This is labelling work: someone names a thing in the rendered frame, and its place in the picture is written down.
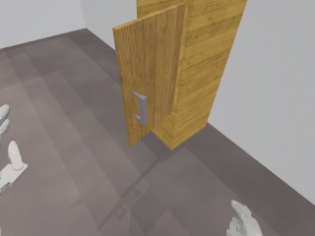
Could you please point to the right robot hand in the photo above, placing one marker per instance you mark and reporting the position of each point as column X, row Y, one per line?
column 249, row 226

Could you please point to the handle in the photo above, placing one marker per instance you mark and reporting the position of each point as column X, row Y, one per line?
column 143, row 108

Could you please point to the cupboard door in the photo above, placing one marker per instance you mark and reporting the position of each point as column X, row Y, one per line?
column 147, row 53

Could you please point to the left robot hand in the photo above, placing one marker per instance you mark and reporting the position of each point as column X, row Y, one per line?
column 13, row 171

